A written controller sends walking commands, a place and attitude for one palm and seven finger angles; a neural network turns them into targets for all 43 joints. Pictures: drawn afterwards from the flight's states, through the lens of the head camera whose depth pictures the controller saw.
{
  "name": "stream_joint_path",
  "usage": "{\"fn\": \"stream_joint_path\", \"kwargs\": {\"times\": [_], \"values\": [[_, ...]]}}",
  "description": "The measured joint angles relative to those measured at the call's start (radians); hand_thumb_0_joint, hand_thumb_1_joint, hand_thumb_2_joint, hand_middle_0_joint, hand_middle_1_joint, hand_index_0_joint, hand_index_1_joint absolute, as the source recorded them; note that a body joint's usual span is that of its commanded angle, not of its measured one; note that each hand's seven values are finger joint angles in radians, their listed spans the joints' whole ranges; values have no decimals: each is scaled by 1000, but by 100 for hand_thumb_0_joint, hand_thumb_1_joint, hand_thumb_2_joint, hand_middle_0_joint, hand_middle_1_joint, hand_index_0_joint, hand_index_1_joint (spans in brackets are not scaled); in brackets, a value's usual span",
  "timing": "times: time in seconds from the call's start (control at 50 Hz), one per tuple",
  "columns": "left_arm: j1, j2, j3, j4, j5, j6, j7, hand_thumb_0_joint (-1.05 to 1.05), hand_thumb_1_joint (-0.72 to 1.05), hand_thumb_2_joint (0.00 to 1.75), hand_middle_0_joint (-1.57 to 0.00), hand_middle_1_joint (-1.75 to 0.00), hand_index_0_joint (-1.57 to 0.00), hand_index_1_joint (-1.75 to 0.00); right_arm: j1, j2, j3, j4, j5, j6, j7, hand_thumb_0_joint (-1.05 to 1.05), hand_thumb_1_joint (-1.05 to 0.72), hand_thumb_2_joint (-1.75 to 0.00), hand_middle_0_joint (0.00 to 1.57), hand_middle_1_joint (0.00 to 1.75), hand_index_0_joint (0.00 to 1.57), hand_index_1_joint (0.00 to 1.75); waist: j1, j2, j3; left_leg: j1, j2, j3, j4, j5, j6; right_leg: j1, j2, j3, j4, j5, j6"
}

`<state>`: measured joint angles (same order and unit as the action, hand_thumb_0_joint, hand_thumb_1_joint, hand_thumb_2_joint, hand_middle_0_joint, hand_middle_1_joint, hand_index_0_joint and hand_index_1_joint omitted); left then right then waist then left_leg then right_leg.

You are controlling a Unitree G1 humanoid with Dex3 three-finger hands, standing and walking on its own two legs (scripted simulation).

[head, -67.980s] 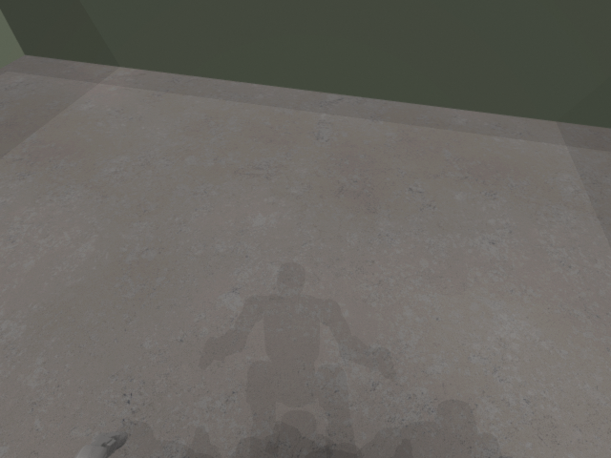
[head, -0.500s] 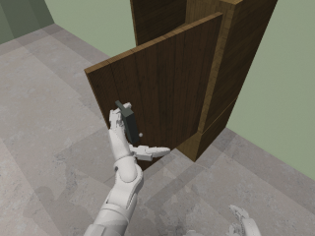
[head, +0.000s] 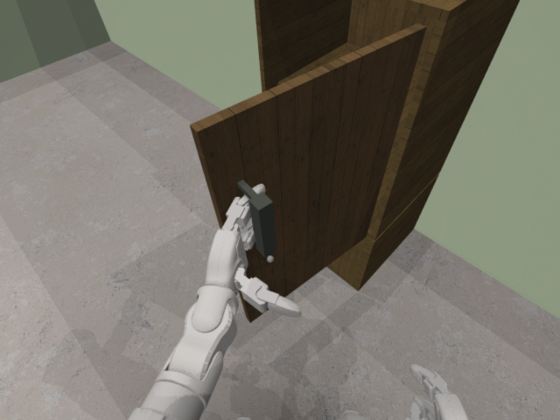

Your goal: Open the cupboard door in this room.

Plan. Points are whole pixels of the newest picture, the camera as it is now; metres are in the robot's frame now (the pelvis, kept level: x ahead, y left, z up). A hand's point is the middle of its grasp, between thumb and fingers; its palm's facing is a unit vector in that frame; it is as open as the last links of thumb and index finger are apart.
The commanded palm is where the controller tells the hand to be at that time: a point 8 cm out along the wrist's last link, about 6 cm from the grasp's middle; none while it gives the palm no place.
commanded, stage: slide the hand sideways off the handle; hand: left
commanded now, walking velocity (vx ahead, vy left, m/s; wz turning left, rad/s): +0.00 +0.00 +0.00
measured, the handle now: (255, 218) +0.39 +0.06 +0.06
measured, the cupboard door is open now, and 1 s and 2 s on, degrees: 82 82 82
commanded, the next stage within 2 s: draw the hand back to the body in 0.88 s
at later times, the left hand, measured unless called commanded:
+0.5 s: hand (233, 288) +0.28 +0.08 +0.06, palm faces -0.03 -1.00 -0.01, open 16.3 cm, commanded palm +0.25 +0.14 +0.06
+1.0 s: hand (199, 311) +0.25 +0.12 +0.06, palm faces -0.02 -1.00 -0.03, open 16.3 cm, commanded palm +0.22 +0.18 +0.07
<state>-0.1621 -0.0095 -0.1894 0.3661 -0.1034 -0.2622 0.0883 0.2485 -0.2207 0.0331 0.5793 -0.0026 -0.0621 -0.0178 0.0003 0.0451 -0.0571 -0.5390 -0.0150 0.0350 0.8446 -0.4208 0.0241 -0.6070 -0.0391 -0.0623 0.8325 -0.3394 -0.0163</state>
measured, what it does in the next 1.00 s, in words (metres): stands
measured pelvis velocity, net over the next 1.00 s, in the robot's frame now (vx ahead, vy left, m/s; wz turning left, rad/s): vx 0.02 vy -0.02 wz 0.02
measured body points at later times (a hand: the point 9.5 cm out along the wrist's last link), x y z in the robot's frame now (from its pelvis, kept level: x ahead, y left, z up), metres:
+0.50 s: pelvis +0.02 -0.02 +0.00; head +0.05 -0.03 +0.45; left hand +0.27 +0.13 +0.07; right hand +0.20 -0.23 -0.09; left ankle +0.01 +0.10 -0.70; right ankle +0.05 -0.11 -0.70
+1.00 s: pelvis +0.02 -0.02 -0.01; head +0.06 -0.04 +0.44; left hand +0.24 +0.18 +0.06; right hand +0.20 -0.25 -0.09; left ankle +0.01 +0.10 -0.70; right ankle +0.05 -0.11 -0.70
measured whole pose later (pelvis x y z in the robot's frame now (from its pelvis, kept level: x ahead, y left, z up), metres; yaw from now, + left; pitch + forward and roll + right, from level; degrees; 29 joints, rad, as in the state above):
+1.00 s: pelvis +0.02 -0.02 -0.01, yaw +1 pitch +9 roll +0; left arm 0.34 0.16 0.03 -0.07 -0.19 -0.28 -0.16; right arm 0.25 -0.25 0.03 0.51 0.00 -0.17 -0.04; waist 0.01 0.04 -0.08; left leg -0.60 0.01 -0.01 0.93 -0.49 -0.01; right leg -0.65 -0.02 -0.10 0.91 -0.41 -0.04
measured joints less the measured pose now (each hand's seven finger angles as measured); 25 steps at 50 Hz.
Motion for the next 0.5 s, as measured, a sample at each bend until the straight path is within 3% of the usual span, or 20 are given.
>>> {"fn": "stream_joint_path", "kwargs": {"times": [0.1, 0.2, 0.36, 0.5], "values": [[85, -20, -4, -78, 72, -31, 54, -1, -50, 30, -13, -32, -17, -33, 10, 13, -2, -29, -17, -5, 36, 1, -90, -90, 20, 30, 20, 30, -3, -24, -12, -5, 3, 16, 2, -6, 0, -18, 4, 17, 14, -6, 0], [176, 14, -10, -165, 105, -40, 47, -1, -50, 30, -13, -31, -16, -31, 3, 15, -3, -48, -20, 9, 42, 1, -90, -90, 20, 30, 20, 30, -1, -25, -9, -5, 10, 15, 17, -19, -4, -17, 11, 15, 26, -17, -5], [255, 78, 35, -248, 49, -8, -27, -1, -50, 30, -17, -32, -16, -30, -24, 9, 5, -52, -11, 2, 10, 2, -90, -90, 20, 30, 20, 30, 10, -15, 2, 5, 17, -2, 13, -23, -13, 0, 17, -2, 18, -24, -13], [357, 87, 83, -336, 13, -20, -89, -1, -50, 30, -17, -31, -16, -31, -25, 4, 0, -61, -8, -26, 5, 2, -90, -90, 20, 30, 20, 30, 19, -11, -14, 7, 20, -13, 13, -31, -22, 3, 19, -13, 22, -39, -20]]}}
